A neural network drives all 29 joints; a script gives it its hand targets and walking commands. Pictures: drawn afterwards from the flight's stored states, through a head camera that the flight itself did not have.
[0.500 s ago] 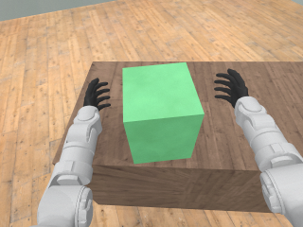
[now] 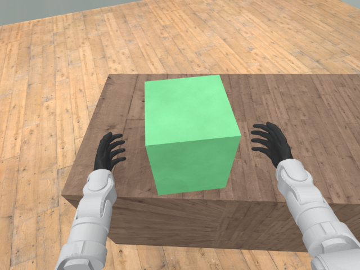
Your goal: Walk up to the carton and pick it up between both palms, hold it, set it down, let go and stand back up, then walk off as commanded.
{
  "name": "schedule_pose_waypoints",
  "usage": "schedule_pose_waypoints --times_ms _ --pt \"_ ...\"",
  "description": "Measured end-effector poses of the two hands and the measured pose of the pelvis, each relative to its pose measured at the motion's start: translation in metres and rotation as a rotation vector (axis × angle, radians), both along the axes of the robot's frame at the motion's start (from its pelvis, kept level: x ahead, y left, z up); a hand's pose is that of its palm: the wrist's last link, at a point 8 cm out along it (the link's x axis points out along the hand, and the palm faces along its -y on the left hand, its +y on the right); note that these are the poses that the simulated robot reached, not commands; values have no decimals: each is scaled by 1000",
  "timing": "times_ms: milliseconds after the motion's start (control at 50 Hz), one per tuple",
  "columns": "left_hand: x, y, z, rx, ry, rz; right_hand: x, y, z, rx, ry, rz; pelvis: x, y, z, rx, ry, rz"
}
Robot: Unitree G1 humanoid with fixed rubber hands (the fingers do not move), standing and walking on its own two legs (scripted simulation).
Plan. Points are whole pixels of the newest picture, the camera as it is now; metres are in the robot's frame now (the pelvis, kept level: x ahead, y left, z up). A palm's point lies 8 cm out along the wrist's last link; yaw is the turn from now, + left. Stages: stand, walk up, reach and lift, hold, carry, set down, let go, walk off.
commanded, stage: set down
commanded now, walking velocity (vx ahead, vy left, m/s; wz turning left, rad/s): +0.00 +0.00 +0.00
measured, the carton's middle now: (187, 137) +0.46 +0.02 -0.02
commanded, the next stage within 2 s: none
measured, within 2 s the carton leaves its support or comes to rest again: neither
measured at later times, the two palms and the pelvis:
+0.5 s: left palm (111, 203) +0.27 +0.20 -0.03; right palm (289, 202) +0.28 -0.21 -0.02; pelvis +0.00 +0.01 +0.00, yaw -1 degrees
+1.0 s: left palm (109, 226) +0.23 +0.20 -0.04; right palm (290, 225) +0.23 -0.21 -0.05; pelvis +0.01 +0.01 +0.00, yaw -2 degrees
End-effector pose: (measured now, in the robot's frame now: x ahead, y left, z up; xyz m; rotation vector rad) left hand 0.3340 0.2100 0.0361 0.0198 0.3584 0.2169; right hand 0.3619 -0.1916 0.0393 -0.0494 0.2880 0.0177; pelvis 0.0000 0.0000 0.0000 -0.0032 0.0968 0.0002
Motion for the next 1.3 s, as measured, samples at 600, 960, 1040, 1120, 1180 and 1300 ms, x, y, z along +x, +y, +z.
schedule_pose_waypoints --times_ms 600,960,1040,1120,1180,1300 --pt "-65 -10 -63 -3 46 -30 -99 -15 -72 9 114 -74 5 12 -2 6 -59 -32" --pt "-101 -11 -76 -1 87 -34 -123 -16 -82 9 128 -77 12 14 0 1 -106 -30" --pt "-112 -10 -83 -4 108 -23 -135 -17 -87 9 149 -89 12 12 0 3 -106 -29" --pt "-117 -6 -85 4 115 -18 -143 -18 -91 6 160 -95 12 10 -1 3 -101 -26" --pt "-118 -2 -85 25 121 -31 -147 -18 -92 -5 164 -97 12 10 -1 3 -105 -27" --pt "-119 3 -88 37 160 -50 -152 -19 -96 -12 192 -115 15 12 -1 4 -111 -27"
